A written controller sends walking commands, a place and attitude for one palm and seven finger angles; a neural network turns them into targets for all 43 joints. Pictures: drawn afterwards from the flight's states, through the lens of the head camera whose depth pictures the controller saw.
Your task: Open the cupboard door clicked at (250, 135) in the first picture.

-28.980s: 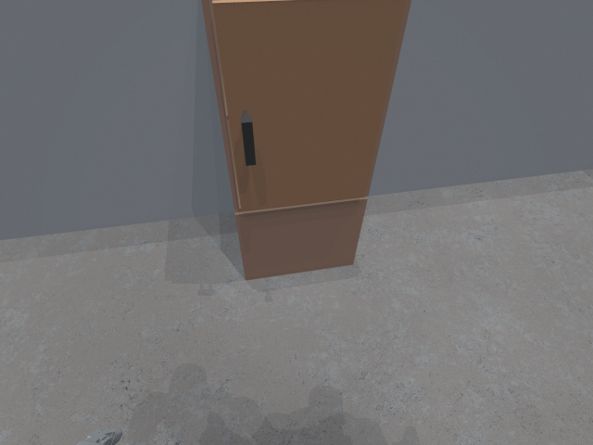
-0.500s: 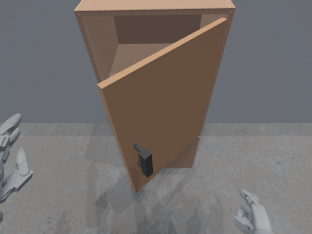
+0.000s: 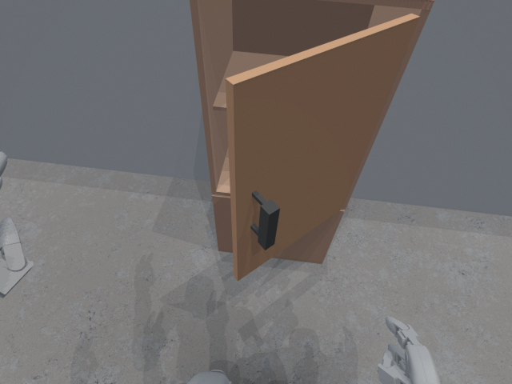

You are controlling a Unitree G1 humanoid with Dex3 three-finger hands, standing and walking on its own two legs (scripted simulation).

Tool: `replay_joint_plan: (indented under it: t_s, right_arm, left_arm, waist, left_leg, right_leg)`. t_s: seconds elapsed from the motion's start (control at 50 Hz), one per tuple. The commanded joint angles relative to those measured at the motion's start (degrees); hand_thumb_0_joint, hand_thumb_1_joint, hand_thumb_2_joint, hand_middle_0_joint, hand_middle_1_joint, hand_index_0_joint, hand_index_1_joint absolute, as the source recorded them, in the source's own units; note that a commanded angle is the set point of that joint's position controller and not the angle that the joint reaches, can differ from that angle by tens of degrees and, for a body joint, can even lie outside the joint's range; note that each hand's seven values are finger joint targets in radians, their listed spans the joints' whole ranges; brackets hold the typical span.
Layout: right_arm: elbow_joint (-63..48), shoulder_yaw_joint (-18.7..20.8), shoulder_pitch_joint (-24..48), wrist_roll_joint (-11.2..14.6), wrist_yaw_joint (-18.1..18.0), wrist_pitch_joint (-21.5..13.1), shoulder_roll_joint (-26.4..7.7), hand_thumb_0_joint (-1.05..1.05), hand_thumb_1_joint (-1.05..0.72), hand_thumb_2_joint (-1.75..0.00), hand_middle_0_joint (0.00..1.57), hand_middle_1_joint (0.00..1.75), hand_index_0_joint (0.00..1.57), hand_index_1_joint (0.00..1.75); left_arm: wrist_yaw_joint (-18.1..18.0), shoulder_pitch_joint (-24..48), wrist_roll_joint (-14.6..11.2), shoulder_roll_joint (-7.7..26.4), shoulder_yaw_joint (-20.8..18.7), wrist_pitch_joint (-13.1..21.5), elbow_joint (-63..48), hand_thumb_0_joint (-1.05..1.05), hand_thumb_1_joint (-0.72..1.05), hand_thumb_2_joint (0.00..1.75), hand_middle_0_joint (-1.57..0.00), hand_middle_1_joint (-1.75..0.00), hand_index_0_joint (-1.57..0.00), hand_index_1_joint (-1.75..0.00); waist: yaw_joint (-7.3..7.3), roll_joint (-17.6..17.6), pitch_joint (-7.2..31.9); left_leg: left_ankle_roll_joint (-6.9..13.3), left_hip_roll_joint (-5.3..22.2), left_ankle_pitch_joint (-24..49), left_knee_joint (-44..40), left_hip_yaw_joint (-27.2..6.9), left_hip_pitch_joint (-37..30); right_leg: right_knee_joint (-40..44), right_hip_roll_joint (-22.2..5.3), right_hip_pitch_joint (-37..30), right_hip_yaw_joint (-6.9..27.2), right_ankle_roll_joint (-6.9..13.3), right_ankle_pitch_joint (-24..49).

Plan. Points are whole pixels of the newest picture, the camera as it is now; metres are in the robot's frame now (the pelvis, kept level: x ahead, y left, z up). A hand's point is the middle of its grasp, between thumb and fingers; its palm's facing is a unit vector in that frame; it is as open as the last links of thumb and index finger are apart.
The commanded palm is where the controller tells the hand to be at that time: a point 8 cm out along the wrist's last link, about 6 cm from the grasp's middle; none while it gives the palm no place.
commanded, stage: step back with the hand held close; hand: left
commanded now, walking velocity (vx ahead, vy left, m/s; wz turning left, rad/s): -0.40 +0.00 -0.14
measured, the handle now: (261, 219) +0.43 +0.02 -0.04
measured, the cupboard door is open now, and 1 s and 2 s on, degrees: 44 44 44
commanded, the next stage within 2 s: stop stepping back and stand still in 0.40 s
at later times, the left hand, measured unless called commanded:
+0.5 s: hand (15, 345) +0.13 +0.24 +0.16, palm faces +0.36 -0.81 -0.46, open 7.4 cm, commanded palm +0.07 +0.28 +0.19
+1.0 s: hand out of the picture +0.07 +0.22 +0.18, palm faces +0.34 -0.81 -0.47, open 7.4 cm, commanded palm +0.03 +0.26 +0.19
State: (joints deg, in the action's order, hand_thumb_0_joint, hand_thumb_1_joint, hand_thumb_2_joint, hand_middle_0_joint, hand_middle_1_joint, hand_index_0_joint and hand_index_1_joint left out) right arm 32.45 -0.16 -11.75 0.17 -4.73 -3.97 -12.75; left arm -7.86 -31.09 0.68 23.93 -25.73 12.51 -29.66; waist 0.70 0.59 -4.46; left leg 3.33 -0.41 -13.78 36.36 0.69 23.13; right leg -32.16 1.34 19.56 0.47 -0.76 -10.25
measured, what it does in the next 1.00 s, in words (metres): walks backwards: right foot, then left foot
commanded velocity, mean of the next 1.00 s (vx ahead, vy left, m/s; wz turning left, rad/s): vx -0.15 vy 0.00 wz -0.07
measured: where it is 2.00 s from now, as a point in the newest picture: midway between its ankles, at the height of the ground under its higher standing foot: outside the picture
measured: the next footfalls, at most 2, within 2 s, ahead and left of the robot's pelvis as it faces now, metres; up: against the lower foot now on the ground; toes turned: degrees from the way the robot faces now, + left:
right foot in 0.42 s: -0.19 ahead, -0.11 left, +0.00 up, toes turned -1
left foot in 0.56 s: +0.01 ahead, +0.07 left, +0.00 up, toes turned -2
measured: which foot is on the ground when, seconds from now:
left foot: down 0.00-0.44, up 0.46-0.54, down 0.56-0.88, up 0.90-1.00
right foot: down 0.00-0.16, up 0.18-0.40, down 0.42-0.58, up 0.60-0.82, down 0.84-1.00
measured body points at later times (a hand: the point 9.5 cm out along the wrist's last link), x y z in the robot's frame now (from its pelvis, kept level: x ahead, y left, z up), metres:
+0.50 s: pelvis -0.10 +0.00 +0.00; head -0.05 +0.00 +0.45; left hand +0.10 +0.28 +0.19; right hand +0.10 -0.23 -0.09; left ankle +0.05 +0.09 -0.71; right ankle -0.23 -0.11 -0.72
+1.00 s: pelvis -0.15 -0.02 +0.01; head -0.16 -0.01 +0.46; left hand +0.04 +0.26 +0.21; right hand -0.05 -0.29 -0.08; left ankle -0.11 +0.09 -0.70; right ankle -0.14 -0.09 -0.72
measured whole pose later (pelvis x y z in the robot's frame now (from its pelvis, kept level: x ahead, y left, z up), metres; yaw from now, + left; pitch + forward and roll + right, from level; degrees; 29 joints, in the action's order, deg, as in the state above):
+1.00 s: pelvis -0.15 -0.02 +0.01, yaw -8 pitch -1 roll +1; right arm 40.1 0.5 -16.8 -0.7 -5.1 -6.6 -12.8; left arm -8.9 -34.1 -0.9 23.4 -22.8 10.8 -27.9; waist 1.5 -1.0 2.2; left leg 0.2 0.2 -18.8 41.2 1.6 20.5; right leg -27.3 2.8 13.4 -2.9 4.3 -13.2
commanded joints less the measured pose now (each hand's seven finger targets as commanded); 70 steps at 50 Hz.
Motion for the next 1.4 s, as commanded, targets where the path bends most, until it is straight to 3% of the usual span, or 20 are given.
replay_joint_plan:
  t_s: [0.0,0.08,0.16,0.26,0.34,0.38,0.4,0.42,0.48,0.52,0.54,0.56,0.58,0.76,0.8,0.88,1.02,1.08,1.12,1.38]
  right_arm:
    - [-7.18,3.66,4.39,-0.37,-0.06,-3.97,-7.83,0.0,-0.9,-0.9,0.2,0.3,0.2,0.3]
    - [-5.47,3.19,4.99,-0.19,-0.54,-3.83,-7.47,0.0,-0.9,-0.9,0.2,0.3,0.2,0.3]
    - [-7.46,3.48,8.03,-0.15,-1.27,-4.57,-8.29,0.0,-0.9,-0.9,0.2,0.3,0.2,0.3]
    - [-6.23,4.62,8.59,-0.4,1.05,-6.4,-6.67,0.0,-0.9,-0.9,0.2,0.3,0.2,0.3]
    - [-3.9,3.55,7.63,-1.05,1.93,-6.84,-5.99,0.0,-0.9,-0.9,0.2,0.3,0.2,0.3]
    - [-2.66,3.72,6.49,-0.73,2.2,-6.03,-5.64,0.0,-0.9,-0.9,0.2,0.3,0.2,0.3]
    - [-1.21,3.41,5.7,-0.68,1.95,-5.49,-4.57,0.0,-0.9,-0.9,0.2,0.3,0.2,0.3]
    - [-1.88,2.89,7.98,-0.88,1.46,-5.7,-4.59,0.0,-0.9,-0.9,0.2,0.3,0.2,0.3]
    - [-5.35,2.72,10.96,0.75,-0.54,-5.84,-4.92,0.0,-0.9,-0.9,0.2,0.3,0.2,0.3]
    - [-5.64,1.76,10.12,1.1,-1.53,-4.75,-5.05,0.0,-0.9,-0.9,0.2,0.3,0.2,0.3]
    - [-5.28,2.16,8.5,0.87,-0.99,-4.78,-6.07,0.0,-0.9,-0.9,0.2,0.3,0.2,0.3]
    - [-4.83,2.45,6.18,0.3,0.14,-5.35,-6.19,0.0,-0.9,-0.9,0.2,0.3,0.2,0.3]
    - [-4.24,2.75,4.58,-0.02,1.0,-6.13,-6.39,0.0,-0.9,-0.9,0.2,0.3,0.2,0.3]
    - [-7.68,2.24,5.96,-0.6,-0.4,-6.08,-6.93,0.0,-0.9,-0.9,0.2,0.3,0.2,0.3]
    - [-7.61,2.5,6.01,-0.75,-0.65,-5.92,-7.06,0.0,-0.9,-0.9,0.2,0.3,0.2,0.3]
    - [-3.66,3.15,2.77,-1.12,-0.6,-6.02,-6.14,0.0,-0.9,-0.9,0.2,0.3,0.2,0.3]
    - [-1.1,1.93,3.6,-0.46,-1.66,-8.41,-6.81,0.0,-0.9,-0.9,0.2,0.3,0.2,0.3]
    - [-2.49,2.69,2.97,0.19,-0.93,-8.54,-7.83,0.0,-0.9,-0.9,0.2,0.3,0.2,0.3]
    - [-2.82,1.15,3.87,-0.34,-0.48,-8.41,-6.06,0.0,-0.9,-0.9,0.2,0.3,0.2,0.3]
    - [-4.04,2.03,3.27,-0.29,0.37,-6.89,-6.45,0.0,-0.9,-0.9,0.2,0.3,0.2,0.3]
  left_arm:
    - [-1.48,3.45,-1.77,9.84,-5.81,3.64,-12.82,0.0,0.9,0.9,-0.2,-0.3,-0.2,-0.3]
    - [-2.52,6.33,-2.3,10.26,-4.48,3.39,-10.71,0.0,0.9,0.9,-0.2,-0.3,-0.2,-0.3]
    - [-2.23,5.63,-1.01,10.44,-7.81,3.95,-11.84,0.0,0.9,0.9,-0.2,-0.3,-0.2,-0.3]
    - [-1.69,-1.54,-2.98,10.42,-8.63,3.18,-11.63,0.0,0.9,0.9,-0.2,-0.3,-0.2,-0.3]
    - [-1.07,1.05,-4.84,9.16,-5.46,3.71,-12.92,0.0,0.9,0.9,-0.2,-0.3,-0.2,-0.3]
    - [-0.85,5.39,-4.32,10.68,-4.37,5.16,-13.67,0.0,0.9,0.9,-0.2,-0.3,-0.2,-0.3]
    - [-1.48,8.19,-3.36,13.19,-4.76,5.56,-14.99,0.0,0.9,0.9,-0.2,-0.3,-0.2,-0.3]
    - [-2.08,11.83,-2.74,15.47,-5.4,6.06,-14.93,0.0,0.9,0.9,-0.2,-0.3,-0.2,-0.3]
    - [-1.88,11.52,-2.29,16.34,-7.34,3.9,-13.87,0.0,0.9,0.9,-0.2,-0.3,-0.2,-0.3]
    - [-1.02,6.6,-3.5,13.42,-6.27,1.06,-12.03,0.0,0.9,0.9,-0.2,-0.3,-0.2,-0.3]
    - [-0.86,3.01,-3.57,13.77,-7.68,0.75,-12.67,0.0,0.9,0.9,-0.2,-0.3,-0.2,-0.3]
    - [-0.59,1.92,-3.8,12.84,-7.13,0.93,-13.29,0.0,0.9,0.9,-0.2,-0.3,-0.2,-0.3]
    - [-0.24,0.24,-3.82,10.42,-5.54,1.54,-10.6,0.0,0.9,0.9,-0.2,-0.3,-0.2,-0.3]
    - [-1.92,-7.08,-3.11,10.77,-6.55,-0.21,-12.71,0.0,0.9,0.9,-0.2,-0.3,-0.2,-0.3]
    - [-2.08,-3.77,-2.36,13.39,-7.46,0.1,-13.98,0.0,0.9,0.9,-0.2,-0.3,-0.2,-0.3]
    - [-2.45,2.56,-2.1,12.92,-6.27,0.9,-11.89,0.0,0.9,0.9,-0.2,-0.3,-0.2,-0.3]
    - [-2.6,8.62,-1.53,8.41,-1.57,1.84,-2.13,0.0,0.9,0.9,-0.2,-0.3,-0.2,-0.3]
    - [-1.95,4.89,-1.81,8.75,-2.05,2.3,-2.68,0.0,0.9,0.9,-0.2,-0.3,-0.2,-0.3]
    - [-1.44,4.61,-1.87,9.31,-2.49,2.49,-6.72,0.0,0.9,0.9,-0.2,-0.3,-0.2,-0.3]
    - [-1.84,0.72,-2.57,8.82,-3.56,1.97,-4.27,0.0,0.9,0.9,-0.2,-0.3,-0.2,-0.3]
  waist:
    - [-1.57,-3.63,6.43]
    - [-2.12,-2.55,5.95]
    - [0.39,14.95,10.06]
    - [0.91,11.41,13.0]
    - [0.14,11.51,10.91]
    - [-0.8,-0.43,11.53]
    - [-1.35,-7.71,13.48]
    - [-0.13,-9.93,11.68]
    - [-0.04,-18.5,16.49]
    - [-1.61,-2.82,18.01]
    - [-0.69,9.25,20.84]
    - [-0.34,16.15,20.81]
    - [-0.2,13.46,16.02]
    - [-1.19,12.87,6.54]
    - [-1.51,7.8,5.86]
    - [-1.07,-9.35,5.52]
    - [-0.87,2.35,2.39]
    - [-0.21,-1.37,7.33]
    - [-0.42,5.88,8.0]
    - [-0.97,2.29,7.8]
  left_leg:
    - [-1.47,0.41,-14.66,-1.17,-1.54,-0.64]
    - [-1.87,1.7,-12.21,-6.37,-3.45,-6.91]
    - [5.34,17.63,-32.67,-31.09,-20.18,21.33]
    - [4.31,17.56,-17.01,-26.4,-9.4,6.15]
    - [-0.96,14.67,-8.71,-23.49,-4.42,-4.9]
    - [-4.67,9.3,-1.95,-7.94,-0.21,-13.22]
    - [-5.83,5.7,0.26,4.09,0.97,-16.27]
    - [-5.82,3.55,-5.04,11.41,0.35,-11.85]
    - [-4.26,-2.37,0.38,2.49,5.89,-5.07]
    - [-2.16,0.61,30.55,-6.84,4.08,-20.43]
    - [0.8,7.8,47.23,-8.87,-2.7,-28.93]
    - [2.76,14.2,50.14,-14.09,-8.42,-29.55]
    - [3.17,15.73,33.95,-18.92,-9.87,-21.86]
    - [-0.67,10.47,-24.92,-30.13,-3.48,7.46]
    - [-1.97,7.14,-22.24,-23.73,-1.36,6.85]
    - [-4.32,0.35,-6.27,12.46,-0.99,-9.23]
    - [-1.66,3.45,-1.45,-13.81,-3.11,-10.01]
    - [-1.06,4.92,6.42,-12.75,-3.72,-11.12]
    - [-1.59,4.77,6.46,-16.28,-4.08,-8.38]
    - [-2.02,3.12,-0.25,-15.84,-2.71,-8.42]
  right_leg:
    - [14.7,-7.52,3.13,14.47,4.47,-11.51]
    - [14.3,-5.0,10.0,7.86,2.06,-15.08]
    - [-20.92,5.85,-19.3,-0.25,-1.27,-7.09]
    - [-24.85,4.03,-9.22,-0.49,1.07,-18.35]
    - [1.95,2.17,-4.58,-1.3,2.6,-21.02]
    - [18.83,-6.44,3.82,13.26,6.05,-14.57]
    - [22.13,-16.19,9.62,23.63,9.11,-4.11]
    - [21.16,-19.97,7.52,22.41,9.74,10.78]
    - [3.71,-10.44,-15.06,6.31,-0.59,69.83]
    - [-4.26,-4.55,-7.15,-0.3,-1.55,49.42]
    - [-9.39,-0.63,-0.63,-0.95,-2.03,20.01]
    - [-15.33,1.69,2.58,0.41,-0.35,-15.71]
    - [-18.66,2.42,0.96,2.61,0.66,-25.39]
    - [0.94,2.12,-18.92,-6.02,0.81,-10.85]
    - [7.72,0.33,-17.5,-3.53,1.67,-12.08]
    - [26.64,-17.27,10.42,20.38,9.78,-29.75]
    - [15.67,-6.35,-0.52,7.19,2.86,-10.37]
    - [13.61,-4.51,-8.11,7.07,0.11,3.16]
    - [11.01,-3.58,-10.21,4.23,1.11,3.06]
    - [17.65,-3.72,-8.4,5.25,1.25,-4.71]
